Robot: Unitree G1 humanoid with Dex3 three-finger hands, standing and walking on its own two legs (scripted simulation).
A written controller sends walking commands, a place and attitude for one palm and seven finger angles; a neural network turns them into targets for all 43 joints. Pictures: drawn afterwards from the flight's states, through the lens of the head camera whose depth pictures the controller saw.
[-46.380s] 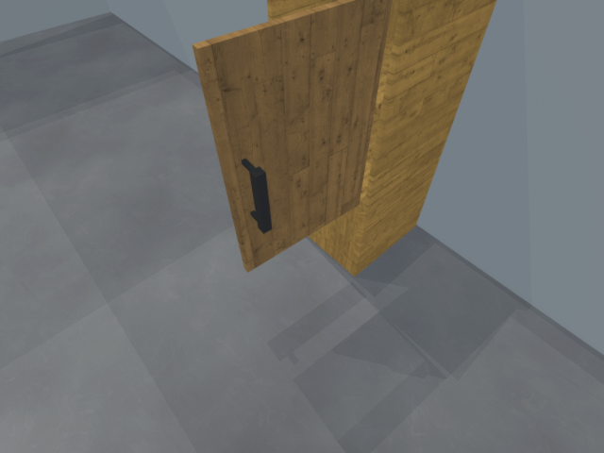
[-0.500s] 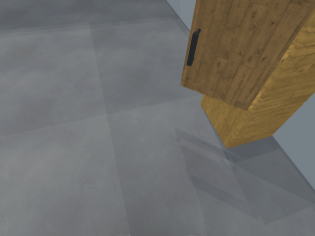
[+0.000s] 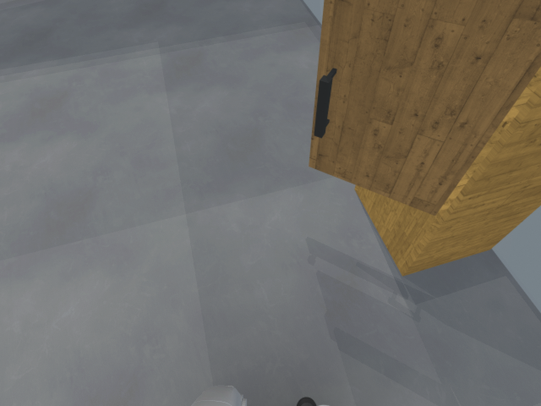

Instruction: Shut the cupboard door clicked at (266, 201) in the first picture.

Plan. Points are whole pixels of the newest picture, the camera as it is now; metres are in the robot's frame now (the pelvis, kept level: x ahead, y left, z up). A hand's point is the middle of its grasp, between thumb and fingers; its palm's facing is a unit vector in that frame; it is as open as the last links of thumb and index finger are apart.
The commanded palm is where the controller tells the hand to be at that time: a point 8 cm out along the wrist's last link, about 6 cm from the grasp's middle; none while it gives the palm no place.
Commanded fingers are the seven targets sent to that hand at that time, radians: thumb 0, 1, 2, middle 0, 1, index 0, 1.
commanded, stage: turn to face it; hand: left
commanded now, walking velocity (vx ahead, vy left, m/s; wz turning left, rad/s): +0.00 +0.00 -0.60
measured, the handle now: (326, 104) +0.78 -0.07 -0.07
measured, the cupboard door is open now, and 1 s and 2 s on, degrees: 44 44 44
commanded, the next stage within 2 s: take the last steps up to it in 0.56 s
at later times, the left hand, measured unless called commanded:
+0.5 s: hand (152, 378) +0.16 +0.23 -0.16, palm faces -0.22 -0.94 -0.26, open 7.4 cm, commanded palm none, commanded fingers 0.00 0.90 0.90 -0.20 -0.30 -0.20 -0.30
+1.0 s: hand (188, 371) +0.18 +0.18 -0.19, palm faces -0.36 -0.92 -0.16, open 7.4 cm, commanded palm none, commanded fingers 0.00 0.90 0.90 -0.20 -0.30 -0.20 -0.30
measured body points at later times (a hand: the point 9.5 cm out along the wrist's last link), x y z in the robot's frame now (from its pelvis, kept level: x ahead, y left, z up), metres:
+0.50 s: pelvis +0.02 +0.04 +0.00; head +0.07 +0.03 +0.45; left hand +0.18 +0.28 -0.14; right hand +0.03 -0.22 -0.14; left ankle +0.05 +0.15 -0.74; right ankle -0.01 -0.09 -0.69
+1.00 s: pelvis +0.08 +0.02 -0.01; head +0.09 +0.04 +0.44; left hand +0.20 +0.22 -0.17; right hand -0.02 -0.20 -0.15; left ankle +0.11 +0.12 -0.74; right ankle -0.02 -0.07 -0.70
